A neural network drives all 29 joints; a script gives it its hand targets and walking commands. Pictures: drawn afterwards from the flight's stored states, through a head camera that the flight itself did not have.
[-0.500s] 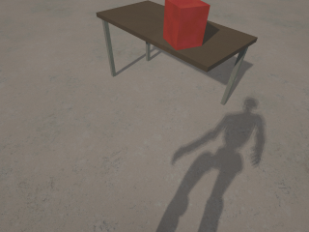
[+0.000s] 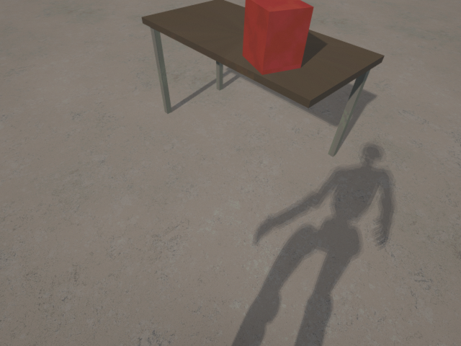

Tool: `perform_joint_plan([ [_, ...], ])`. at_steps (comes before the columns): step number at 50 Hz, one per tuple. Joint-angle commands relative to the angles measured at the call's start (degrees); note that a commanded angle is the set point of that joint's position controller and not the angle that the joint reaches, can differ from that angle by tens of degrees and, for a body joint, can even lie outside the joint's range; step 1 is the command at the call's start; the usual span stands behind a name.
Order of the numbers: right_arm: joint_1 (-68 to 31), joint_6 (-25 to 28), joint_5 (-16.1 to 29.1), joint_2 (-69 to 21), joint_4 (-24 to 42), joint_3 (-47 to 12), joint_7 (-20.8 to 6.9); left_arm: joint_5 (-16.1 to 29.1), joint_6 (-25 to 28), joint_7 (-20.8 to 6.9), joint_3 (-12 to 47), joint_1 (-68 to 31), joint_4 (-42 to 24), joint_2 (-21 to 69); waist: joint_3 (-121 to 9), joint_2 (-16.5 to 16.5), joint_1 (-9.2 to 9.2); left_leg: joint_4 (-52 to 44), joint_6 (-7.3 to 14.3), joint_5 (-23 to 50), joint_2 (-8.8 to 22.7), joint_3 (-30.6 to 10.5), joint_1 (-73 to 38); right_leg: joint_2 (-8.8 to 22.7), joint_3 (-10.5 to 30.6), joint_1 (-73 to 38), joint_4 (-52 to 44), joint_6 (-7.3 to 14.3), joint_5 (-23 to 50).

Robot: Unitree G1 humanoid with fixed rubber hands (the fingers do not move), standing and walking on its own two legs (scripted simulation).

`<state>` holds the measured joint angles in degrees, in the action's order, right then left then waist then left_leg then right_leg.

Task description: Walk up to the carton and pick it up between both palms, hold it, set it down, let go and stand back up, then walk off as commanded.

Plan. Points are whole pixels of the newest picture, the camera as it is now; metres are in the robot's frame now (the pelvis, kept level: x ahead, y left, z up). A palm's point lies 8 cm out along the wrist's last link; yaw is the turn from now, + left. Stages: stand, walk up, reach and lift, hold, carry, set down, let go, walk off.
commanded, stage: stand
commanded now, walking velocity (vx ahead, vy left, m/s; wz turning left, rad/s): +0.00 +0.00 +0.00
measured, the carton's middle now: (274, 33) +1.35 -0.17 +0.02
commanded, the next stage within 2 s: walk up in 0.02 s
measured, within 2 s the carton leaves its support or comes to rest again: neither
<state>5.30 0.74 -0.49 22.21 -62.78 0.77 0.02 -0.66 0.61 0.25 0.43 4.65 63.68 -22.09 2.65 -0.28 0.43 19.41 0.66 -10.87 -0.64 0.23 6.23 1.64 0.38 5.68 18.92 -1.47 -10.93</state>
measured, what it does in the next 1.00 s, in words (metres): walks ahead, turning right: right foot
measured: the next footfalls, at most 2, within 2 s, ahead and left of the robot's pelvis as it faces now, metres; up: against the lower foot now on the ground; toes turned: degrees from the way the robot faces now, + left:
right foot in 0.54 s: +0.15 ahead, -0.20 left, +0.00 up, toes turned -20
left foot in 1.02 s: +0.49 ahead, +0.04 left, +0.00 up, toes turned -22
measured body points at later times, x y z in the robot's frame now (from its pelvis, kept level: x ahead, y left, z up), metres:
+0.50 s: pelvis +0.05 -0.03 -0.01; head +0.05 -0.07 +0.44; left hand +0.20 +0.30 -0.08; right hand +0.07 -0.40 -0.12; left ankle +0.00 +0.11 -0.75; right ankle +0.10 -0.18 -0.73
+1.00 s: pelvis +0.27 -0.03 -0.03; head +0.27 -0.06 +0.42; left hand +0.48 +0.29 -0.08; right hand +0.23 -0.41 -0.12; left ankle +0.45 +0.05 -0.73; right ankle +0.12 -0.18 -0.75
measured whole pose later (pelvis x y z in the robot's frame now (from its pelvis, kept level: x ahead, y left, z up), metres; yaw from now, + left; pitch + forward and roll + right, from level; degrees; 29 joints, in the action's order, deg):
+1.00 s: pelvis +0.27 -0.03 -0.03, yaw -25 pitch -1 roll -2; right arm 10.8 -2.2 -2.5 30.6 -45.3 8.7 -8.2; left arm -0.4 5.9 1.2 -4.5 21.2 48.4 -30.0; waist 2.5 -6.5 -0.8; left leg 41.7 -1.0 -12.9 6.2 -0.9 30.0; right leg 3.4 5.8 5.3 30.5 -1.7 -24.6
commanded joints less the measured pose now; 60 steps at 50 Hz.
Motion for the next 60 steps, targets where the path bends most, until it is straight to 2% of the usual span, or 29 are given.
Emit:
perform_joint_plan([
  [1, -1.59, 0.61, -0.26, 10.29, 2.32, 1.69, 0.5, 0.2, 0.56, 0.42, -1.86, -2.96, -2.46, -10.48, -1.94, 0.78, -0.01, -3.75, 1.09, 7.18, 7.34, -6.56, 1.29, 5.57, 4.61, 0.05, -1.89, 2.76, 5.82],
  [3, -2.38, 0.96, -0.4, 11.1, 3.33, 2.22, 0.24, -0.15, 0.96, 0.33, -1.72, -1.48, -2.14, -10.16, -3.2, -2.26, -0.07, -2.73, 0.75, 8.1, 7.24, -5.95, -0.96, 5.55, 4.51, 0.24, -2.67, 2.83, 7.43],
  [10, -2.53, 0.98, -0.01, 10.9, 3.17, 1.84, 0.57, 0.4, 1.05, 0.14, -1.54, -1.92, -2.05, -10.4, -4.82, -0.39, -0.16, -3.04, 1.19, 10.24, 7.72, -6.76, -1.74, 5.54, 4.66, -0.68, -2.1, 2.82, 7.97],
  [11, -1.95, 1.89, -2.57, 18.85, 9.62, 6.6, -1.67, 0.13, 0.84, -1.33, -5.63, 5.33, -6.41, -17.83, -5.07, -5.83, -1.36, 4.63, 4.26, -21.41, 7.18, -3.65, -10.07, 4.07, 10.75, 12.5, 3.81, 6.09, -14.49],
  [12, 1.65, 2.09, -3.04, 18.46, 8.89, 7.41, -2.14, -0.09, 0.71, -1.77, -5.79, 4.57, -6.54, -17.36, -1.63, -5.16, -3.26, 2.76, 6.11, -31.8, 7.98, -6.23, -13.08, 3.29, 12.03, 23.76, 3.8, 5.73, -23.44],
  [14, 7.5, 1.72, -2.47, 20.21, 7.81, 8.88, -2.54, -0.42, 1.38, -2.49, -4.95, -10.99, -12.97, -13.09, 4.31, -12.71, -10.6, -13.34, 12.97, -35.39, 22.48, -23.14, -12.72, -0.6, 0.35, 38.28, 25.66, 4.21, -19.52],
  [15, 4.61, 2.19, -2.2, 19.95, 10.68, 8.44, -2.57, -0.41, 2.02, -2.29, -4.48, -7.49, -13.51, -13.27, 4.41, -8.92, -8.14, -13.23, 15.09, -28.25, 26.28, -22.97, -11.57, 3.61, 1.48, 39.59, 30.8, 4.3, -18.86],
  [18, 0.43, 2.99, -2.5, 15.17, 14.23, 7.69, -3.1, 0.5, 2.21, -3.64, -5.24, 2.77, -11.73, -13.83, 0.45, -2.14, -2.49, -12.26, 11.53, -20.27, 19.5, -9.8, -8.94, 6.28, -0.21, 30.84, 32.34, 3.36, -13.15],
  [19, -3.26, 3.02, -2.73, 17.81, 15.09, 8.5, -3.54, 0.87, 2.11, -4.54, -5.47, 4.2, -12.1, -13.91, -0.41, -8.84, -0.56, -12.1, 10.77, -22.85, 19.43, -7.26, -3.53, 7.81, -1.02, 24.78, 29.29, 2.86, -12.89],
  [22, -3.95, 2.21, -2.98, 16.76, 17.63, 8.42, -5.01, 0.94, 2.3, -4.99, -6.77, 6.34, -12.7, -13.45, 1.59, -9.49, -0.27, -5.96, 7.85, -19.6, 13.38, 3.5, 4.11, 4.62, -6.75, 15.24, 21.08, 2.81, -6.84],
  [24, -2.35, 1.63, -2.61, 17.07, 17.75, 9.04, -5.39, 0.86, 2.59, -4.4, -7.36, 11.79, -11.35, -13.46, -0.48, -4.36, 1.17, 2.88, 7.62, -19.98, 12.06, 7.96, 7.09, 2.76, -10.38, 5.34, 16.08, 3.34, -0.2],
  [25, -2.71, 1.13, -2.69, 16.06, 18.95, 8.75, -5.4, 0.72, 2.7, -3.51, -8.47, 16.96, -9.71, -15.43, -3.61, 1.53, 4.26, 14.35, 6.61, -20.11, 9.36, 9.09, 14.29, 1.21, -9.36, -6.74, 15.13, 3.45, -1.0],
  [26, -4.24, 1.02, -2.98, 13.19, 20.55, 7.58, -4.93, 0.38, 3.24, -1.88, -9.86, 26.82, -7.2, -18.41, -5.04, 10.95, 9.72, 32.2, 5.04, -14.33, 5.28, 10.33, 27.7, 2.51, -2.37, -18.89, 11.15, 5.64, -8.23],
  [27, -2.07, 1.14, -2.96, 9.33, 22.21, 5.91, -5.24, -0.39, 3.45, -0.45, -11.27, 32.38, -7.57, -24.85, -5.04, 20.35, 11.42, 48.0, 2.21, -24.27, 0.42, 4.23, 37.89, 12.89, 19.24, -19.46, 2.18, 8.78, -25.66],
  [28, -0.74, 0.53, -2.17, 11.62, 22.74, 6.16, -5.34, -0.06, 3.93, -0.12, -10.71, 25.04, -11.3, -27.27, -4.52, 11.13, 6.44, 51.48, 1.12, -19.68, 1.3, -3.92, 37.38, 24.31, 45.21, -8.51, -14.27, 13.31, -43.6],
  [29, -1.63, 0.37, -1.86, 16.06, 22.2, 7.23, -5.12, 1.16, 4.08, -0.06, -9.67, 16.15, -12.94, -26.97, 0.81, 5.95, 2.71, 53.87, 1.43, -18.29, 3.71, -7.74, 37.01, 25.8, 49.39, -0.84, -15.73, 15.85, -48.97],
  [30, -1.27, 0.12, -1.48, 17.12, 21.81, 7.31, -5.3, 1.3, 4.84, 0.2, -9.15, 12.54, -14.01, -25.36, 5.93, 2.78, 0.77, 52.62, 0.45, -16.5, 6.64, -8.18, 37.45, 24.0, 40.83, 2.18, -13.02, 16.81, -41.55],
  [32, 5.5, -0.55, -0.33, 15.97, 19.16, 6.94, -5.52, 1.35, 5.87, 0.86, -8.22, 11.03, -15.2, -21.45, 4.68, 5.39, -0.82, 46.91, 0.11, -8.96, 7.43, -6.24, 31.17, 13.52, 23.39, 4.23, -8.38, 11.06, -26.83],
  [36, 9.04, -1.7, -0.66, 15.2, 20.27, 7.66, -6.99, 1.67, 6.88, 0.45, -8.3, 8.76, -16.11, -21.11, 4.79, 10.47, -4.4, 40.57, -2.27, 3.23, 6.79, -2.91, 25.51, 7.58, 10.01, 13.24, -9.57, 7.83, -17.58],
  [38, 6.4, -1.83, -1.03, 14.95, 21.33, 8.4, -7.35, 0.93, 6.97, 0.79, -8.63, 9.59, -16.92, -21.38, 2.8, 9.37, -3.31, 36.3, -3.23, 4.73, 6.05, -0.36, 21.9, 6.26, 6.66, 15.99, -8.2, 8.24, -16.57],
  [44, -4.9, -1.37, -1.74, 15.05, 25.36, 8.54, -7.79, 1.42, 6.3, 1.07, -9.61, 18.28, -17.16, -22.48, 4.71, 4.84, 2.39, 26.35, -2.42, -0.73, 7.41, -3.58, 33.91, 11.09, 13.9, 2.37, -1.82, 13.01, -12.67],
  [49, 4.63, -0.86, -2.01, 14.99, 21.7, 10.17, -8.0, -0.48, 5.56, 2.39, -9.23, 11.42, -19.69, -23.59, -1.56, 11.23, -3.54, 18.89, 0.07, -6.17, 6.95, -0.31, 13.96, 12.48, 11.55, 7.08, 6.95, 11.23, 2.52],
  [51, 18.93, 0.36, -2.78, 19.62, 16.99, 12.28, -6.26, -0.41, 4.72, 2.53, -7.02, 13.68, -19.97, -16.98, -10.02, -6.36, -9.62, 8.11, 1.46, -9.37, 5.34, -2.51, -7.92, 4.22, 3.85, 13.95, 35.73, 6.59, 4.35],
  [52, 20.63, 0.7, -3.11, 23.02, 17.64, 12.89, -5.07, -0.15, 4.89, 2.8, -4.83, 14.75, -20.87, -11.0, -7.22, -23.93, -9.7, -0.66, 2.08, -12.1, 17.59, -21.9, -12.46, -3.22, 0.43, 30.81, 48.57, 4.69, -22.23],
  [53, 16.47, 0.73, -1.53, 25.62, 19.95, 13.02, -5.13, 0.73, 4.34, 3.5, -5.66, 14.54, -21.23, -16.06, -6.69, -21.93, -7.77, -8.55, 5.1, -24.15, 21.49, -35.15, -7.82, -3.59, 3.32, 35.29, 52.58, 5.11, -21.97],
  [54, 13.04, 1.08, -0.1, 24.25, 19.76, 12.63, -4.94, 0.65, 4.33, 3.57, -6.34, 11.93, -20.03, -19.13, -2.49, -16.19, -6.55, -9.79, 5.49, -24.41, 22.12, -33.87, -3.22, -1.14, 5.44, 35.56, 55.98, 5.91, -17.4],
  [55, 11.73, 1.24, -0.17, 20.87, 20.76, 11.39, -4.41, 1.25, 4.4, 2.95, -6.65, 12.13, -18.53, -20.05, -0.08, -8.66, -5.5, -6.13, 2.9, -11.75, 18.13, -23.35, 0.2, 0.25, 6.44, 32.84, 52.89, 5.35, -13.32],
  [59, 11.71, 2.01, -1.21, 15.38, 22.45, 8.81, -3.84, 1.96, 3.56, 1.49, -7.02, 18.85, -14.9, -16.48, -1.15, -8.6, -2.53, -2.71, 0.44, 12.21, 11.85, -5.81, 4.14, 0.96, 3.63, 22.62, 42.91, 3.71, -4.02],
  [60, 11.56, 1.97, -1.7, 13.99, 23.77, 8.18, -4.13, 1.94, 3.68, 1.6, -7.1, 16.89, -15.63, -16.31, -1.19, -7.12, -3.45, -2.62, 3.04, 16.62, 11.1, -4.14, 2.01, 0.09, 0.59, 24.0, 40.69, 3.14, -4.85],
])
